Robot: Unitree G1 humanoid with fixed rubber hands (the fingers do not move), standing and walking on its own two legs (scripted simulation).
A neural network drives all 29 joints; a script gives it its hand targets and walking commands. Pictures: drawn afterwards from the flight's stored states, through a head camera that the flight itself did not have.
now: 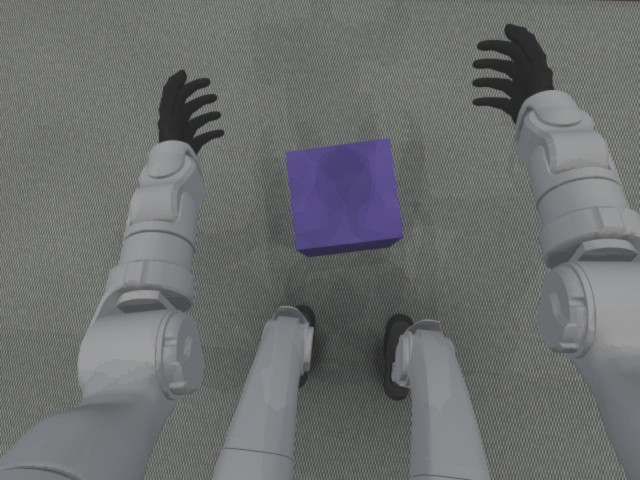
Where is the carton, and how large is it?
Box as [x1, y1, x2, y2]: [286, 138, 403, 256]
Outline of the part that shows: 389,138 286,152 295,242 297,250 307,256 387,247 403,236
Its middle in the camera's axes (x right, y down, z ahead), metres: +0.05 -0.08 +0.88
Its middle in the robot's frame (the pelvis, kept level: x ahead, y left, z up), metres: +0.48 +0.05 -0.52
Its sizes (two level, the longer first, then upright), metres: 0.210 0.200 0.250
